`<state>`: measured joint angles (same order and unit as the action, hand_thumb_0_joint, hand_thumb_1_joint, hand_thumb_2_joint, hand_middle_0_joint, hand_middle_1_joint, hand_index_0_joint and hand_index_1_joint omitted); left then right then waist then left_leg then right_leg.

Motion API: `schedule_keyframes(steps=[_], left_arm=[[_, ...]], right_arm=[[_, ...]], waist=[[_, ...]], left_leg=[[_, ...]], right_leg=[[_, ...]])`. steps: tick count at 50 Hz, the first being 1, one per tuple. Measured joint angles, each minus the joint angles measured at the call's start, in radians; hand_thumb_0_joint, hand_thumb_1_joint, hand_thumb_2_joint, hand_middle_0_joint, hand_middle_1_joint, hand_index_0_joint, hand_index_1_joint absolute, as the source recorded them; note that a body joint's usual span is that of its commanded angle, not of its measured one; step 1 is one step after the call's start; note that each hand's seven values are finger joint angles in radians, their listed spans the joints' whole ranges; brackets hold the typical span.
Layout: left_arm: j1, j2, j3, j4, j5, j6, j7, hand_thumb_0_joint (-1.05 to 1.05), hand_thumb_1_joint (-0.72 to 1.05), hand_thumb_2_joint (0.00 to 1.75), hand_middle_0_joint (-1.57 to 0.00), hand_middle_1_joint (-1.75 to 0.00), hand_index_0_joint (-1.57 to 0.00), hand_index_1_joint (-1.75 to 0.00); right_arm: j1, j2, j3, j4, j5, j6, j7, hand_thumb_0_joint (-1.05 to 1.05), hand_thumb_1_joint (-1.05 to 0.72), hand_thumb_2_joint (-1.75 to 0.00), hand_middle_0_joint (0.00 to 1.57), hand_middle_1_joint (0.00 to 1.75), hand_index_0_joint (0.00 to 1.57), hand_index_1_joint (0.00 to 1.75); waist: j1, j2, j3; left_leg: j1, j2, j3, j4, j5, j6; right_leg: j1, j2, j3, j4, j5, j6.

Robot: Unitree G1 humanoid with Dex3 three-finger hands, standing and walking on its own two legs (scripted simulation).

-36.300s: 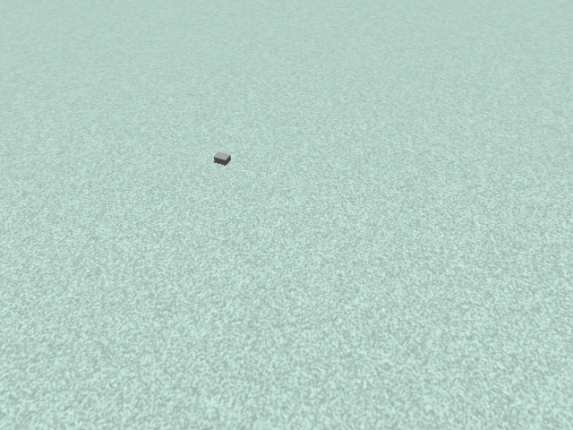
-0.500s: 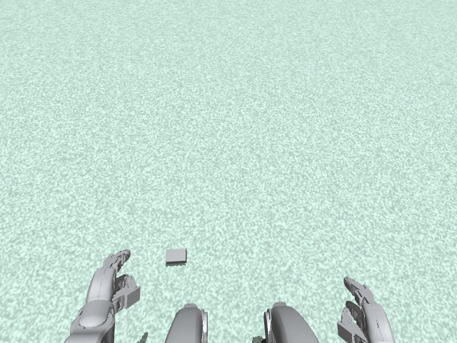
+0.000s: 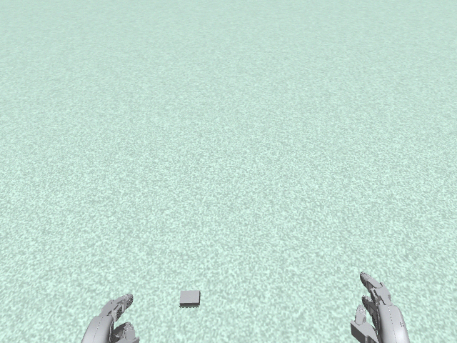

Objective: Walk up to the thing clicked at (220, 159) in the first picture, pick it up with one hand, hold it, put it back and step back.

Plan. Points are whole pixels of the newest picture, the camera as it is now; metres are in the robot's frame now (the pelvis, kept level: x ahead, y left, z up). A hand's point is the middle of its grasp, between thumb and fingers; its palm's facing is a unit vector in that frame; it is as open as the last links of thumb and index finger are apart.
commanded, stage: home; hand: left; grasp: from above
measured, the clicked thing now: (190, 298) +0.45 +0.20 -0.70
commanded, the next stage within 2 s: stand in 1.82 s
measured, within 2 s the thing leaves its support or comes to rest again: neither
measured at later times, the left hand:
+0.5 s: hand out of the picture +0.16 +0.17 -0.05, palm faces +0.04 -0.98 -0.20, open 7.4 cm
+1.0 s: hand (137, 338) +0.17 +0.18 -0.05, palm faces +0.04 -0.98 -0.20, open 7.4 cm
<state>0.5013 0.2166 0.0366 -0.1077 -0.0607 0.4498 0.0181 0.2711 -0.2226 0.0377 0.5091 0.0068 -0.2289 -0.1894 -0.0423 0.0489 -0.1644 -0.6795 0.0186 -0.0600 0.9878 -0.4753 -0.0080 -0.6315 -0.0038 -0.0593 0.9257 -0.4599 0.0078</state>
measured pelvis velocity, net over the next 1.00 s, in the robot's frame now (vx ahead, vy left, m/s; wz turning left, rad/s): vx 0.00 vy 0.00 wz -0.01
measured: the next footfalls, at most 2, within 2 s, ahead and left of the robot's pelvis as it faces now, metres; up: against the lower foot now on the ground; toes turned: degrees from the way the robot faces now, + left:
none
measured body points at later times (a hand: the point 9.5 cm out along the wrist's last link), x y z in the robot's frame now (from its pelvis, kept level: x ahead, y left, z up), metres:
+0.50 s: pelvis +0.00 +0.00 +0.00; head +0.01 +0.00 +0.45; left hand +0.16 +0.23 -0.03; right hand +0.15 -0.25 -0.07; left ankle +0.01 +0.12 -0.68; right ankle +0.00 -0.13 -0.68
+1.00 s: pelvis +0.00 +0.00 +0.00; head +0.03 +0.00 +0.45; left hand +0.16 +0.23 -0.03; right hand +0.16 -0.24 -0.07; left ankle +0.01 +0.12 -0.68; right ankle +0.00 -0.13 -0.68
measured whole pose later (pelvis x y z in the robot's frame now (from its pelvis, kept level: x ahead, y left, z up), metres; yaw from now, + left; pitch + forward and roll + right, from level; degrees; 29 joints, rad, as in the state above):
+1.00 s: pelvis +0.00 +0.00 +0.00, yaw -1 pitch +10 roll -2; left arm 0.50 0.23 0.03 -0.14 -0.06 0.45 0.02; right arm 0.29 -0.22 0.04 0.55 0.00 -0.25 -0.19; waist -0.04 0.05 -0.15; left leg -0.69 0.02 -0.05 1.00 -0.49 -0.01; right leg -0.64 0.00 -0.05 0.94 -0.47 0.01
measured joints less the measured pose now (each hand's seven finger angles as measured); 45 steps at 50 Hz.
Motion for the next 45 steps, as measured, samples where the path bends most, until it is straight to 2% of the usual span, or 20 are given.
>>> schedule_keyframes(steps=[8,24,45], left_arm=[[-0.005,0.0,-0.004,-0.002,0.006,-0.003,-0.003,0.01,0.9,0.9,-0.2,-0.3,-0.2,-0.3],[-0.006,-0.001,-0.001,-0.007,0.002,-0.002,0.0,0.01,0.9,0.9,-0.2,-0.3,-0.2,-0.3],[-0.005,0.01,-0.004,-0.024,0.003,-0.004,-0.001,0.01,0.9,0.9,-0.2,-0.3,-0.2,-0.3]], right_arm=[[-0.001,0.002,0.005,0.01,-0.002,-0.014,0.004,0.01,-0.9,-0.9,0.2,0.3,0.21,0.3],[0.031,0.003,0.001,0.04,0.0,-0.02,-0.005,0.01,-0.9,-0.9,0.2,0.3,0.21,0.3],[0.014,0.005,0.0,0.039,-0.002,-0.028,-0.004,0.01,-0.9,-0.9,0.2,0.3,0.21,0.3]], waist=[[0.006,-0.01,0.018],[-0.001,-0.002,0.014],[0.007,-0.005,0.015]], left_leg=[[-0.002,0.0,-0.002,0.001,0.005,-0.004],[-0.007,0.004,0.005,0.007,0.001,-0.004],[-0.007,0.003,0.008,0.013,-0.011,0.0]], right_leg=[[-0.004,0.001,-0.001,0.006,0.002,-0.004],[-0.013,0.004,0.006,0.014,0.0,-0.003],[-0.012,0.003,0.009,0.015,-0.009,0.001]])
